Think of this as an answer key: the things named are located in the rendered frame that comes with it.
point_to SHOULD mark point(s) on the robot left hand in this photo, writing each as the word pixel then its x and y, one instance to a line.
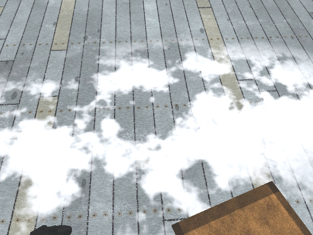
pixel 52 230

